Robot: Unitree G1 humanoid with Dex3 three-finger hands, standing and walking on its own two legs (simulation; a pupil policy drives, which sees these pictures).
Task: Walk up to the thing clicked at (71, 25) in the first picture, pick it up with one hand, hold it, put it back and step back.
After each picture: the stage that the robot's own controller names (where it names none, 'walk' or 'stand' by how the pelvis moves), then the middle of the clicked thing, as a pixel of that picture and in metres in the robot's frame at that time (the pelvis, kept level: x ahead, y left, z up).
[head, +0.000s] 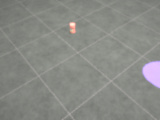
stand; (72, 28) +1.68 +0.14 -0.72
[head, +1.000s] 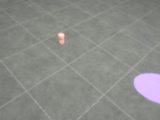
walk; (61, 38) +1.57 +0.18 -0.72
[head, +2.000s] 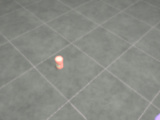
walk; (59, 62) +1.04 +0.20 -0.71
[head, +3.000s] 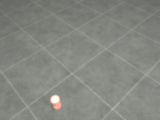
walk; (56, 102) +0.64 +0.25 -0.70
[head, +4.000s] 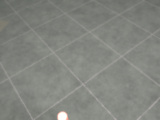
stand; (63, 119) +0.45 +0.21 -0.70
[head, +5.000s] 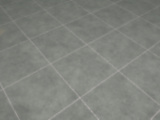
stand; out of the picture +0.40 +0.18 -0.72
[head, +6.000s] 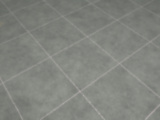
stand; out of the picture +0.39 +0.19 -0.71
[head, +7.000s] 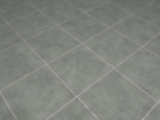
stand; out of the picture +0.41 +0.20 -0.73
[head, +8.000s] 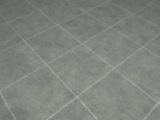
stand; out of the picture +0.40 +0.20 -0.73
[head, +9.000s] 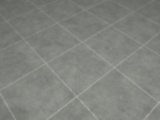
stand; out of the picture +0.39 +0.21 -0.73
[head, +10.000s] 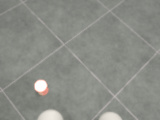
go down; (41, 88) +0.43 +0.22 -0.52
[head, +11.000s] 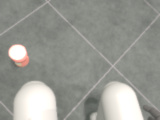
go down; (19, 56) +0.46 +0.27 -0.31
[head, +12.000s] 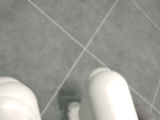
close in; out of the picture +0.44 +0.31 -0.24
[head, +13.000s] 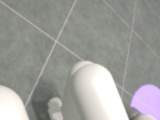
close; out of the picture +0.42 +0.32 -0.22
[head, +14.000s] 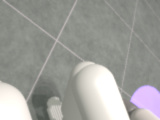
lift; out of the picture +0.40 +0.31 -0.22
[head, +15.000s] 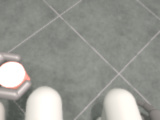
lift; (15, 79) +0.33 +0.23 -0.05
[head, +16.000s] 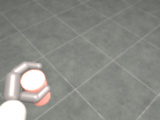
hold; (37, 88) +0.33 +0.17 +0.04
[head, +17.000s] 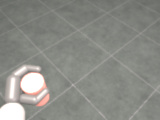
hold; (36, 90) +0.33 +0.17 +0.01
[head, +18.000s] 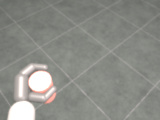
crouch; (43, 88) +0.34 +0.15 -0.01
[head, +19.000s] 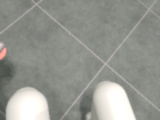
lower; out of the picture +0.46 +0.27 -0.09
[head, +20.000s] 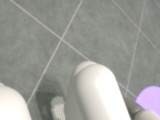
lower; out of the picture +0.41 +0.33 -0.22
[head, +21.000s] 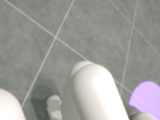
lower; out of the picture +0.42 +0.33 -0.23
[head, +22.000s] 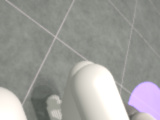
lower; out of the picture +0.42 +0.33 -0.23
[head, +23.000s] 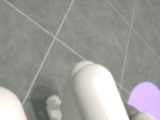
lower; out of the picture +0.42 +0.33 -0.23
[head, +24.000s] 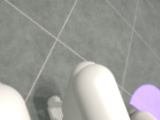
open; out of the picture +0.41 +0.31 -0.23
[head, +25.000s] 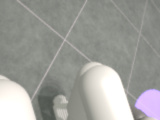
stand; out of the picture +0.42 +0.30 -0.23
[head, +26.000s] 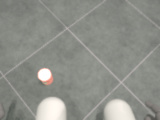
walk; (46, 77) +0.45 +0.22 -0.46
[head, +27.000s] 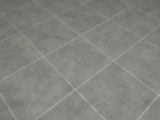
stand; out of the picture +0.39 +0.18 -0.66
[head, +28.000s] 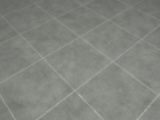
stand; out of the picture +0.40 +0.19 -0.67
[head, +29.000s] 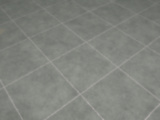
stand; out of the picture +0.40 +0.17 -0.72
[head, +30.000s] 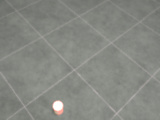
walk; (58, 108) +0.46 +0.14 -0.71
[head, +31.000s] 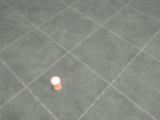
walk; (56, 83) +0.67 +0.23 -0.69
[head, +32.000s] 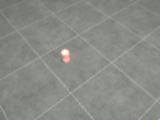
stand; (65, 56) +1.03 +0.19 -0.69
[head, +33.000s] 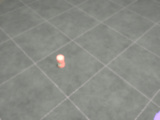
stand; (60, 61) +1.03 +0.22 -0.71
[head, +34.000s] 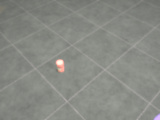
stand; (60, 66) +1.04 +0.24 -0.73
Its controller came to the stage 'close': yes
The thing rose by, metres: 0.71
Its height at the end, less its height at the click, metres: +0.00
